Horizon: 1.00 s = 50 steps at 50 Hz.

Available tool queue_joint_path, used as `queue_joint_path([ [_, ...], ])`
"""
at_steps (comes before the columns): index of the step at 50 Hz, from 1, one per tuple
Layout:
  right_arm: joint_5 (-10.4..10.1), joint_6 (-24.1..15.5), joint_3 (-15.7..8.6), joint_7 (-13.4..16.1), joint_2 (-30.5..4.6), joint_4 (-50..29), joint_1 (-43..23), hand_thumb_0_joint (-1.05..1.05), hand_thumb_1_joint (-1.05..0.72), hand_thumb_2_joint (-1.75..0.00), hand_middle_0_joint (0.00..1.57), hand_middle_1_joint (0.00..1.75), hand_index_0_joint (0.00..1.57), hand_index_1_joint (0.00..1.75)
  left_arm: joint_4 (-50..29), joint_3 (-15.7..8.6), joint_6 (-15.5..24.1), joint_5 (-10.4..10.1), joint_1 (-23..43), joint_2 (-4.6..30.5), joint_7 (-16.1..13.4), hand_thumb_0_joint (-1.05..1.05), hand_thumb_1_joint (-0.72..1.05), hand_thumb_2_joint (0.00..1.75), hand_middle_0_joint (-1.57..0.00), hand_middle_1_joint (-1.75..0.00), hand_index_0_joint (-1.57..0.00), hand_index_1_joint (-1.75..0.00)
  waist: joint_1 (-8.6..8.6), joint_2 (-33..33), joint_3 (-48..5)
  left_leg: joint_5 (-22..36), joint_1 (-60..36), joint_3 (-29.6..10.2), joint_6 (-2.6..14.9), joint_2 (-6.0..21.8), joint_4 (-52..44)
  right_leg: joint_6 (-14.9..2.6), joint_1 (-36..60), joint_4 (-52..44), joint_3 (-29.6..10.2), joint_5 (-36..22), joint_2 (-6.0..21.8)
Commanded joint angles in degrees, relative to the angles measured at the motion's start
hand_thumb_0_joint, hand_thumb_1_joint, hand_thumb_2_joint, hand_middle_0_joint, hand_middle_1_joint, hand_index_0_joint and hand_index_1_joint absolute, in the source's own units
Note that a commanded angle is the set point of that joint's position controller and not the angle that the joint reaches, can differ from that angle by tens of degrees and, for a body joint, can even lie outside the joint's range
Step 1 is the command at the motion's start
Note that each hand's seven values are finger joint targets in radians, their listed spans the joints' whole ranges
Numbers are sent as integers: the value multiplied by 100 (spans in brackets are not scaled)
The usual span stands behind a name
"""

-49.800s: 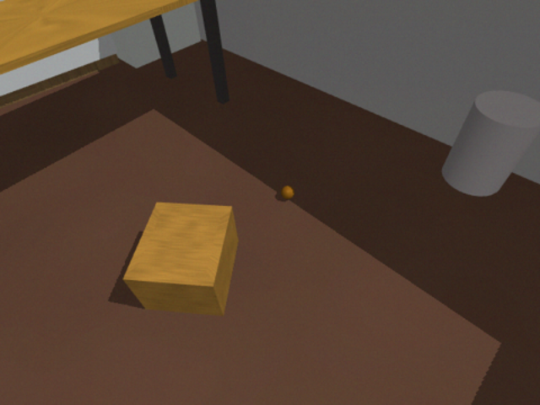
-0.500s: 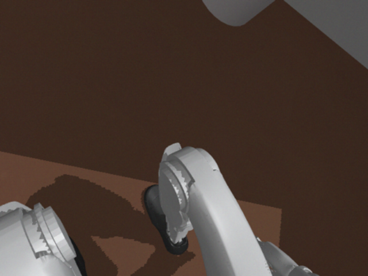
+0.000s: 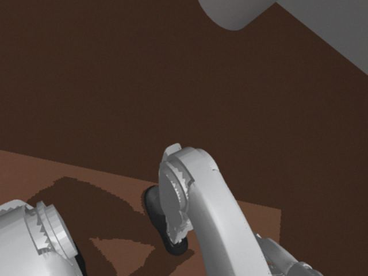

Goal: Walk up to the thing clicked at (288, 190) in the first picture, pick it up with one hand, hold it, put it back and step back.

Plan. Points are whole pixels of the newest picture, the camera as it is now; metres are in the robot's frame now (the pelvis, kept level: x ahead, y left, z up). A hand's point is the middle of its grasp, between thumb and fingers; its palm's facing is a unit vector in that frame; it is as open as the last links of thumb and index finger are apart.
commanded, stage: close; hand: left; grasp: from above
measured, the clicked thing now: out of the picture +0.47 +0.36 -0.27
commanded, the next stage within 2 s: settle in 1.18 s
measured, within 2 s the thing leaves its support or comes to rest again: leaves its support in 1.60 s
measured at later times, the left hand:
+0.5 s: hand out of the picture +0.45 +0.34 -0.26, palm faces -0.44 -0.17 -0.88, open 10.8 cm
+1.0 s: hand out of the picture +0.45 +0.35 -0.26, palm faces -0.44 -0.18 -0.88, open 8.5 cm
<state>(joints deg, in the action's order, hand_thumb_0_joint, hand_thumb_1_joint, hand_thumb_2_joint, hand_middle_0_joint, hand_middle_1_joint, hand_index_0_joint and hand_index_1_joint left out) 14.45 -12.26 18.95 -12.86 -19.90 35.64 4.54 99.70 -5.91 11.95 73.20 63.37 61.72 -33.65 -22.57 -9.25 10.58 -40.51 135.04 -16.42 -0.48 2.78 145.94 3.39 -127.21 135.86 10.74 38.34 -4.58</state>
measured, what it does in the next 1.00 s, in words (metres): stands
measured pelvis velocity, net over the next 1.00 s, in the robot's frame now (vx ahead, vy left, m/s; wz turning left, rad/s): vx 0.00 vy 0.00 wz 0.00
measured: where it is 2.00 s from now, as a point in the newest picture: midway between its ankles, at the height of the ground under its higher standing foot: (128, 257)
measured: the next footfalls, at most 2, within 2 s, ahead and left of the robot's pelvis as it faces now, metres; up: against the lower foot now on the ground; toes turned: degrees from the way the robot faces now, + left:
none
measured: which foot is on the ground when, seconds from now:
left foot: down 0.00-1.00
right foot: down 0.00-1.00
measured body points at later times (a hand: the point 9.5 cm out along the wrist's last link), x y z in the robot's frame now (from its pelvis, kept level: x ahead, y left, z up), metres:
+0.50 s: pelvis +0.00 +0.00 +0.00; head +0.29 +0.14 +0.32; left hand +0.47 +0.35 -0.21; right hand +0.06 -0.25 -0.05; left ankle +0.06 +0.13 -0.27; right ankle +0.11 -0.12 -0.27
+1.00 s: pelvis +0.00 +0.00 +0.00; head +0.29 +0.14 +0.32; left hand +0.46 +0.35 -0.21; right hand +0.07 -0.25 -0.05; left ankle +0.06 +0.13 -0.27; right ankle +0.11 -0.12 -0.27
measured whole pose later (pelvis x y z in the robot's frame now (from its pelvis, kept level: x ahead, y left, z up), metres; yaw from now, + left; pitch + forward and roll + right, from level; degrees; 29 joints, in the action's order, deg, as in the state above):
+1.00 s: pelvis +0.00 +0.00 +0.00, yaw +0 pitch +27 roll -15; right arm 14.4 -12.3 19.6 -12.6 -20.4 35.8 4.7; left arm 97.8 -6.1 12.9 71.7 62.2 62.3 -32.4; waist -22.3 -10.0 11.7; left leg -41.2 134.4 -16.9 -0.9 2.8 145.9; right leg 3.2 -126.8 135.6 11.1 38.7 -4.7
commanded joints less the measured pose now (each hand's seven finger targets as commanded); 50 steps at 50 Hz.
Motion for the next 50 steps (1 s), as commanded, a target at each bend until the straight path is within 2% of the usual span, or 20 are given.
queue_joint_path([
  [1, -40, -22, -541, 66, -1900, 138, 1167, 0, -90, -90, 20, 30, 20, 30, -466, -52, -75, -180, 1262, 1249, -105, 0, -26, 79, -21, -98, -24, -95, -294, 3074, -3451, 1068, -2814, 516, 69, 179, -1528, -410, 1856, -1155, 602, -1373, -181],
  [4, -46, -19, -518, 68, -1877, 69, 1191, 0, -89, -90, 20, 30, 20, 30, -547, 50, -53, -205, 1208, 1180, 8, 0, -21, 76, -24, -98, -28, -93, -333, 2997, -3504, 1165, -2783, 603, 110, 160, -1436, -385, 2049, -1205, 546, -1480, -205],
  [8, -49, -4, -487, 97, -1875, 80, 1134, 0, -89, -90, 20, 30, 20, 30, -928, -118, 74, -225, 1392, 1490, 3, 0, -15, 75, -29, -96, -32, -92, -194, 3367, -3838, 1363, -3081, 575, 50, 181, -1460, -419, 2074, -1134, 575, -1565, -186],
  [13, -18, 51, -506, 106, -1921, 102, 1125, 0, -89, -90, 20, 30, 20, 30, -640, 135, 108, -126, 1110, 1206, 13, 0, -10, 71, -32, -91, -36, -87, -298, 3258, -3413, 1267, -2838, 655, 68, 165, -1431, -401, 2055, -1189, 548, -1551, -234],
  [15, -2, 55, -482, 109, -1902, 122, 1165, 0, -89, -90, 20, 30, 20, 30, -1018, -33, 111, -129, 1356, 1449, -29, 0, -8, 71, -34, -91, -38, -87, -140, 3517, -3813, 1533, -3160, 621, 24, 171, -1457, -430, 2121, -1121, 571, -1702, -205],
  [17, 15, 36, -466, 82, -1900, 93, 1152, 0, -89, -90, 20, 30, 20, 30, -1155, 26, 157, -199, 1455, 1328, -67, 0, -5, 69, -36, -90, -40, -85, -223, 3510, -3745, 1551, -3100, 593, 27, 178, -1464, -416, 2099, -1126, 618, -1734, -208],
  [20, 20, 41, -457, 73, -1936, 106, 1099, 0, -89, -90, 20, 30, 20, 30, -551, 46, 135, -138, 1052, 1256, -128, 0, -1, 67, -38, -88, -42, -83, -265, 3144, -3577, 1427, -2866, 597, 70, 192, -1372, -391, 2101, -1148, 591, -1684, -243],
  [21, 16, 31, -440, 75, -1921, 124, 1185, 0, -89, -90, 20, 30, 20, 30, -655, -39, 142, -143, 1192, 1335, -156, 0, 2, 67, -40, -88, -45, -83, -299, 3117, -3581, 1440, -2872, 557, 64, 183, -1388, -387, 2058, -1107, 644, -1677, -220],
  [23, 22, 7, -467, 71, -1933, 126, 1156, 0, -89, -90, 20, 30, 20, 30, -680, -17, 127, -140, 1227, 1331, -159, 0, 4, 65, -43, -86, -47, -81, -269, 3205, -3488, 1354, -2893, 565, 60, 182, -1424, -397, 1984, -1122, 619, -1594, -211],
  [24, 15, -1, -469, 67, -1932, 140, 1187, 0, -89, -90, 20, 30, 20, 30, -953, -154, 135, -106, 1341, 1543, -187, 0, 5, 66, -44, -86, -48, -81, -171, 3403, -3721, 1470, -3102, 545, 29, 188, -1457, -412, 2022, -1090, 628, -1647, -204],
  [26, 27, -5, -406, 73, -1904, 96, 1061, 0, -89, -90, 20, 30, 20, 30, -664, -184, 91, -125, 1137, 1575, -234, 0, 10, 65, -47, -86, -52, -81, -160, 3290, -3657, 1417, -2949, 572, 49, 205, -1413, -400, 2104, -1117, 609, -1651, -229],
  [28, 40, -19, -466, 78, -1921, 84, 1068, 0, -90, -90, 20, 30, 20, 30, -492, 56, 56, -124, 1091, 1206, -221, 0, 14, 63, -49, -86, -54, -80, -277, 3148, -3484, 1281, -2821, 626, 65, 183, -1405, -393, 2068, -1152, 582, -1595, -235],
  [30, 28, -33, -485, 83, -1920, 86, 1109, 0, -89, -90, 20, 30, 20, 30, -971, -3, 76, -176, 1420, 1369, -220, 0, 17, 61, -50, -86, -56, -80, -216, 3371, -3646, 1290, -2845, 640, 61, 169, -1422, -401, 2102, -1189, 570, -1597, -226],
  [32, 34, -45, -486, 73, -1949, 135, 1156, 0, -90, -90, 20, 30, 20, 30, -559, -80, -17, -191, 1088, 1430, -177, 0, 20, 59, -53, -83, -59, -77, -231, 3197, -3469, 1240, -2806, 611, 67, 188, -1417, -397, 2074, -1160, 579, -1522, -224],
  [33, -5, -57, -509, 70, -1956, 82, 1094, 0, -89, -90, 20, 30, 20, 30, -958, -27, 33, -243, 1330, 1382, -147, 0, 20, 58, -54, -82, -59, -76, -188, 3268, -3672, 1336, -2881, 593, 63, 187, -1383, -394, 2027, -1151, 586, -1579, -218],
  [34, 13, -46, -490, 82, -1961, 116, 1131, 0, -90, -90, 20, 30, 20, 30, -520, -61, -9, -223, 1092, 1370, -150, 0, 21, 59, -55, -82, -60, -76, -286, 3172, -3535, 1241, -2855, 566, 61, 191, -1442, -409, 2077, -1157, 599, -1512, -215],
  [36, -7, -48, -524, 81, -1981, 62, 1138, 0, -89, -90, 20, 30, 20, 30, -997, -85, 32, -240, 1305, 1437, -140, 0, 25, 57, -58, -80, -63, -74, -200, 3276, -3789, 1334, -2968, 578, 60, 183, -1414, -394, 2137, -1160, 599, -1589, -204],
  [37, 7, -34, -456, 75, -1894, 127, 1143, 0, -89, -90, 20, 30, 20, 30, -788, -180, 22, -253, 1194, 1493, -167, 0, 28, 56, -60, -80, -66, -74, -166, 3263, -3766, 1352, -2933, 557, 52, 198, -1418, -403, 2171, -1148, 607, -1601, -203],
  [38, 17, -35, -508, 85, -1952, 104, 1126, 0, -90, -90, 20, 30, 20, 30, -601, -31, 9, -261, 1043, 1276, -133, 0, 29, 54, -61, -78, -66, -72, -231, 3159, -3638, 1330, -2861, 586, 63, 196, -1397, -398, 2157, -1150, 579, -1607, -230],
  [50, -26, -9, -462, 66, -1897, 131, 1120, 0, -90, -90, 20, 30, 20, 30, -793, 3, 94, -199, 1174, 1327, -51, 0, 49, 56, -75, -77, -81, -71, -224, 3255, -3590, 1423, -3000, 539, 32, 188, -1411, -406, 2003, -1100, 625, -1615, -200],
])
